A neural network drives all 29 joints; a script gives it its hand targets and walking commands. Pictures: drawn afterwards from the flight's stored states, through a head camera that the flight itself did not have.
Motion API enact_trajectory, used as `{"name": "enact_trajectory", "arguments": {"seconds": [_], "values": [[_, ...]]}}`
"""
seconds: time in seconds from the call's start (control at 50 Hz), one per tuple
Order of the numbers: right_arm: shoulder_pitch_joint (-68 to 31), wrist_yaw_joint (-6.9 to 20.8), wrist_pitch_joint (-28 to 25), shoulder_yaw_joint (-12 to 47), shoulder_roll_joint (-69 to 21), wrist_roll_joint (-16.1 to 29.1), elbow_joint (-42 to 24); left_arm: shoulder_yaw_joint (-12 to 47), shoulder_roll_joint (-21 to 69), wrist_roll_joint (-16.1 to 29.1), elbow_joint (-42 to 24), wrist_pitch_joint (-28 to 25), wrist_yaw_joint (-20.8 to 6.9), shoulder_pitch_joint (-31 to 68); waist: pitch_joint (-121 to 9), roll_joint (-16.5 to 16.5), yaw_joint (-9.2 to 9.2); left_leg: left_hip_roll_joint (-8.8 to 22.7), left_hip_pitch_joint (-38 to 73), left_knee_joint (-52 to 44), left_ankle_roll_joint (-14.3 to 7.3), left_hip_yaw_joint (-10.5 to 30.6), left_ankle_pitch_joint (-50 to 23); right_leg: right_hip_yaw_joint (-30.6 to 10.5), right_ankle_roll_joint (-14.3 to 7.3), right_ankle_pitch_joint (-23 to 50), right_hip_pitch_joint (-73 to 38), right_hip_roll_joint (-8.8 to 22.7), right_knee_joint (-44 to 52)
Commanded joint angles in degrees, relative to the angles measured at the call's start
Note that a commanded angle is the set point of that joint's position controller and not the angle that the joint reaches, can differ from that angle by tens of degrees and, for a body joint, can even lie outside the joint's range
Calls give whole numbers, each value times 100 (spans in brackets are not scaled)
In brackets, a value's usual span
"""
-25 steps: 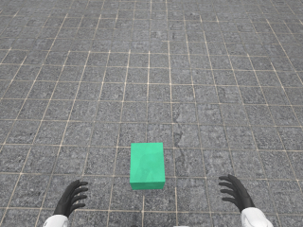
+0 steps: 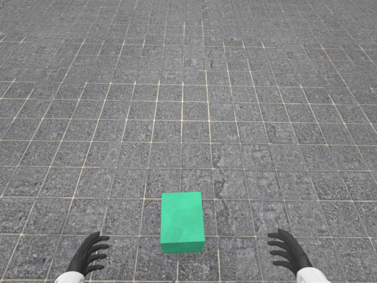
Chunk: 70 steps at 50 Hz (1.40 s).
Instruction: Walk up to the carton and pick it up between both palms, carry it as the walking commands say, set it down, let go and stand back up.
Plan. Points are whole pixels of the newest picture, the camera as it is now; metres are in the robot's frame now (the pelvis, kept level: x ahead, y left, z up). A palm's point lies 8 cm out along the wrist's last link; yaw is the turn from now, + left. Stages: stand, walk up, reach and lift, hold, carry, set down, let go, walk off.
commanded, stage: stand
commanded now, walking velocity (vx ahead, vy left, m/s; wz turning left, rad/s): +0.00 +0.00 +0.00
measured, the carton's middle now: (182, 222) +0.43 +0.02 -0.67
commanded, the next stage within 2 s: none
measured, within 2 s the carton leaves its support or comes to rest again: neither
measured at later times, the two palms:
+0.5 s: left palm (71, 275) +0.15 +0.26 -0.11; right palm (299, 266) +0.16 -0.25 -0.11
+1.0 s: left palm out of the picture +0.05 +0.26 -0.13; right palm out of the picture +0.07 -0.24 -0.13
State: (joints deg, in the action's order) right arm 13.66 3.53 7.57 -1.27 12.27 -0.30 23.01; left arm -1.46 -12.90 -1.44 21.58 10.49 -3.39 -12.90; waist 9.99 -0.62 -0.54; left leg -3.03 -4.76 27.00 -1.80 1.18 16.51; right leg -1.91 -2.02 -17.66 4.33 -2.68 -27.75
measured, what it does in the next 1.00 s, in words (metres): shifts its weight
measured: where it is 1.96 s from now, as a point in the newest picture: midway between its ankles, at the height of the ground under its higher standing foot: outside the picture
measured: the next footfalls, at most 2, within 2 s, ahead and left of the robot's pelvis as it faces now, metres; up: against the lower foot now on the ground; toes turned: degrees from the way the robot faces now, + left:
none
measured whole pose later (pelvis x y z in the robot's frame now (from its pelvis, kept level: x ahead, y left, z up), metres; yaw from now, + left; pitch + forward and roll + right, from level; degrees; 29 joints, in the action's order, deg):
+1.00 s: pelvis +0.05 +0.02 +0.00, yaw +1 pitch +2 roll +0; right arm 21.2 -2.4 -0.2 0.8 13.5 -0.9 53.0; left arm 1.0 -13.1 -0.8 50.0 0.2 2.9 -23.0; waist -3.1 -0.7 0.1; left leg -4.1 -10.5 29.6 -3.3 1.8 21.0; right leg -1.0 -0.8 -21.9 9.0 -1.2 -28.9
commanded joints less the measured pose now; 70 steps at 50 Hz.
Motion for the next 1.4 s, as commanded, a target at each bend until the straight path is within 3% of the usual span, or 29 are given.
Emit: {"name": "enact_trajectory", "arguments": {"seconds": [0.0, 0.06, 0.12, 0.18, 0.24, 0.44, 0.56, 0.74, 1.38], "values": [[-9, -429, -898, -227, 831, -299, 536, -151, -752, -143, 571, -1125, 443, -71, -789, -116, 12, 706, -808, -513, 268, 607, 238, -526, 237, -69, 813, 695, 521], [-45, -439, -1151, -182, 850, -149, 849, -100, -741, -95, 869, -1403, 484, -32, -1631, -202, 30, 843, -478, -104, 195, 711, -1920, -606, 156, 1895, 470, 800, 194], [118, -460, -1208, -128, 813, -92, 1157, -69, -785, -16, 1099, -1465, 486, -183, -2052, -53, 24, 753, -394, 134, 161, 626, -2444, -605, 122, 2915, 251, 826, -34], [243, -495, -1179, -97, 807, -91, 1362, -31, -798, 48, 1279, -1451, 508, -413, -2054, 121, -4, 719, -269, 328, 118, 594, -3016, -544, 109, 3266, 368, 776, -131], [409, -528, -1110, -87, 857, -62, 1523, -14, -856, 44, 1381, -1399, 525, -523, -1809, 179, 26, 717, -467, 370, 91, 584, -3054, -512, 86, 3172, 472, 754, -180], [643, -575, -990, -54, 880, -49, 1848, 43, -836, 69, 1662, -1272, 593, -846, -1512, -65, 44, 730, -607, 446, -54, 604, -3087, -410, 22, 2813, 662, 685, -281], [787, -609, -949, -22, 848, -31, 2053, 62, -767, 76, 1850, -1207, 635, -980, -1586, 70, 42, 726, -542, 433, -95, 597, -3190, -365, 1, 2600, 559, 667, -332], [970, -629, -845, 18, 805, -57, 2462, 90, -674, 47, 2274, -1105, 665, -1217, -1075, -6, 41, 725, -676, 172, -137, 677, -2416, -394, -19, 1962, 659, 698, -46], [1188, -623, -802, 240, 357, -52, 3812, 224, -123, 70, 3702, -1040, 645, -1614, -440, 8, 75, 662, -750, -429, -206, 830, -1284, -343, 4, 980, 671, 715, 524]]}}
